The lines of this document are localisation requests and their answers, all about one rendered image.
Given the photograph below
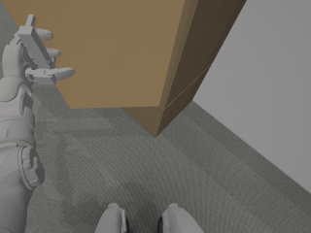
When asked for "left robot forearm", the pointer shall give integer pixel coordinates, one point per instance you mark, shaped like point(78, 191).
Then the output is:
point(17, 121)

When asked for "robot left upper arm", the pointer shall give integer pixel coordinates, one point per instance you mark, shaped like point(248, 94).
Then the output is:
point(21, 171)

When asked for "handle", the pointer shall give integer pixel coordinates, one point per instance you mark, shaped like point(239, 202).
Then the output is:
point(33, 43)

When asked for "left robot hand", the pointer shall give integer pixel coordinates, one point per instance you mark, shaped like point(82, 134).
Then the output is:
point(16, 62)

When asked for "left robot thigh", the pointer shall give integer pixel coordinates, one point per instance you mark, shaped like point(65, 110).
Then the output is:
point(113, 220)

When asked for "right robot shin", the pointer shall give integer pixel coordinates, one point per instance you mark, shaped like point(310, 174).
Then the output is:
point(174, 205)

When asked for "cupboard door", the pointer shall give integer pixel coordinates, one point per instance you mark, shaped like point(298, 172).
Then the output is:
point(120, 50)

